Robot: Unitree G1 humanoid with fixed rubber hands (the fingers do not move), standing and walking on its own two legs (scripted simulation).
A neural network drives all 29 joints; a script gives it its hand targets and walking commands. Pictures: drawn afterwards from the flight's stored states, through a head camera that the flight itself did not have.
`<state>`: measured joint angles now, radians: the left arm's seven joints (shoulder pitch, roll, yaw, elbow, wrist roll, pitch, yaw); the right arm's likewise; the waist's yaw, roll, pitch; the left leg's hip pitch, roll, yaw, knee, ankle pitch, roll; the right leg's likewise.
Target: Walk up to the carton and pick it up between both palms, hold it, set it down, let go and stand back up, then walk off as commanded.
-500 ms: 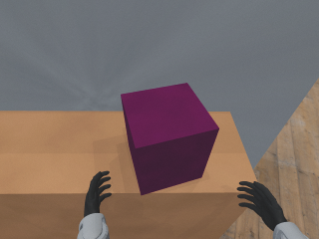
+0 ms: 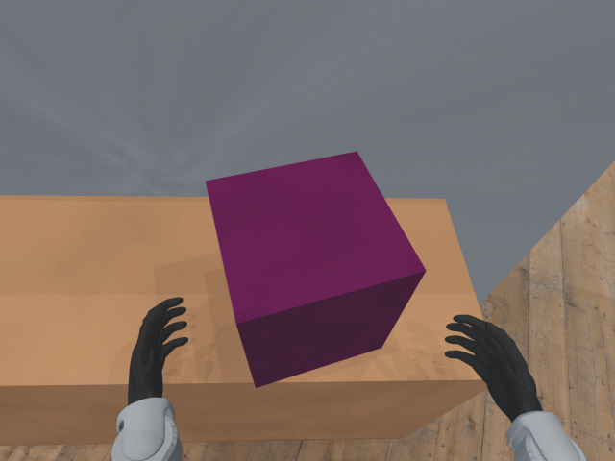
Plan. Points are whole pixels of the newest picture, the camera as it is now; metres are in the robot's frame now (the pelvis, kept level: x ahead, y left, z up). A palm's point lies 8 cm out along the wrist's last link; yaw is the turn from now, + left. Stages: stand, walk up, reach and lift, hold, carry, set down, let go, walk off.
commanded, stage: reach and lift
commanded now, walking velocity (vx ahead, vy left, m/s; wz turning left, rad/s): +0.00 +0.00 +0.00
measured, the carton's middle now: (304, 274) +0.36 +0.05 -0.01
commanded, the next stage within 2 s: none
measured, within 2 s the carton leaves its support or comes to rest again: neither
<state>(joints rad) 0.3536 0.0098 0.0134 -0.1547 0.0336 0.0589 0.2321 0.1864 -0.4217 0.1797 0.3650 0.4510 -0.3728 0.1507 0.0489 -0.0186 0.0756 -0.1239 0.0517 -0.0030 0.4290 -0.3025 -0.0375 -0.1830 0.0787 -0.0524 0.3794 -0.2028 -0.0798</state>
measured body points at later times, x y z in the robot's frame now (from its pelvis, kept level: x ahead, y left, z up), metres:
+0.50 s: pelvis -0.05 -0.01 +0.00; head -0.04 -0.01 +0.45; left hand +0.22 +0.21 +0.07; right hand +0.27 -0.21 +0.05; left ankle -0.05 +0.14 -0.74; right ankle +0.00 -0.07 -0.74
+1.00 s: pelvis -0.06 -0.04 -0.01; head -0.02 -0.05 +0.44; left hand +0.26 +0.21 +0.11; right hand +0.36 -0.17 +0.08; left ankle -0.05 +0.14 -0.74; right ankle +0.00 -0.07 -0.74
